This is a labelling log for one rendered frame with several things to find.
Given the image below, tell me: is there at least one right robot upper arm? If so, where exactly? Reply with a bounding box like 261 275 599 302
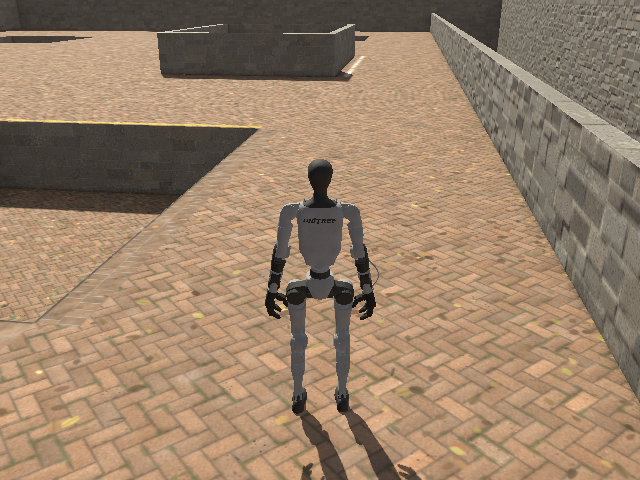
341 202 365 259

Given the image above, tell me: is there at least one robot left hand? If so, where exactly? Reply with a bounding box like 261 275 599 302
265 290 288 319

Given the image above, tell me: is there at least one robot right foot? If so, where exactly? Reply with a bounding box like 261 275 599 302
334 387 349 412

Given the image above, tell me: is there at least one left robot upper arm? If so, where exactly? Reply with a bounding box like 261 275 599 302
275 202 299 259

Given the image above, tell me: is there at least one robot right shin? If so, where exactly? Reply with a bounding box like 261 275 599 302
336 333 350 398

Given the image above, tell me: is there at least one robot right hand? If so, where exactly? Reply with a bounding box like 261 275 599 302
352 291 376 320

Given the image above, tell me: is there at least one left robot forearm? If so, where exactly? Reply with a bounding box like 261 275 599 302
267 243 286 293

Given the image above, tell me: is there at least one right robot forearm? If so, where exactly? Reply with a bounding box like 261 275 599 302
355 243 374 294

